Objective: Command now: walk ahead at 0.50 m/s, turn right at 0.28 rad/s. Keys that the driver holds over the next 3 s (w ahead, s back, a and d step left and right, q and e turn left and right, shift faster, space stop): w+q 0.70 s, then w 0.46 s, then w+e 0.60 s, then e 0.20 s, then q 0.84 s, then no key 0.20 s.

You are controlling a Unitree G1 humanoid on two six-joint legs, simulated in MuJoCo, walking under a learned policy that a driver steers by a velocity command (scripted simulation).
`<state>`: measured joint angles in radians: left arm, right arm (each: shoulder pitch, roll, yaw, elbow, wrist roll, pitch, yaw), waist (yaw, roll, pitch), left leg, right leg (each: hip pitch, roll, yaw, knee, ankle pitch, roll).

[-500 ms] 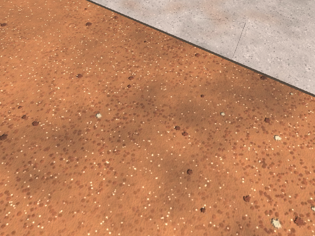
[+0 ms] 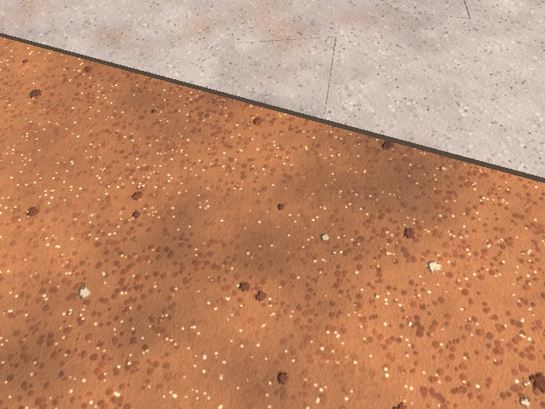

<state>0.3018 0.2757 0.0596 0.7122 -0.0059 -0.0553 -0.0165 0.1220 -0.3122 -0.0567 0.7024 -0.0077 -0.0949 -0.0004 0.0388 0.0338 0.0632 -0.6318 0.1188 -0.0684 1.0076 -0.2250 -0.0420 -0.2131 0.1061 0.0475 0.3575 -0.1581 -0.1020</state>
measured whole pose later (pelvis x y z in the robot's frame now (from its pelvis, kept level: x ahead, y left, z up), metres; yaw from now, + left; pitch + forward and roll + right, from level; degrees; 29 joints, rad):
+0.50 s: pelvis +0.30 +0.09 +0.00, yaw +10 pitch +1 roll +0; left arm 0.19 0.30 0.04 0.69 0.02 -0.10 0.00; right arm 0.31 -0.28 -0.05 0.72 0.01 -0.07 0.03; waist -0.03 -0.03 0.05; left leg -0.25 -0.12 -0.06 0.38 -0.15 0.10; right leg -0.54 -0.05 0.07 1.05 -0.31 0.02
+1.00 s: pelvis +0.58 +0.11 +0.00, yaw +22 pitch +1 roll -1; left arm 0.30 0.26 0.05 0.77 0.00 -0.10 -0.02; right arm 0.24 -0.31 -0.05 0.72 0.01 -0.05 0.00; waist 0.03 0.05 0.02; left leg -0.52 0.04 -0.06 1.05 -0.33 0.01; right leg -0.21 0.07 0.01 0.35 -0.17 -0.05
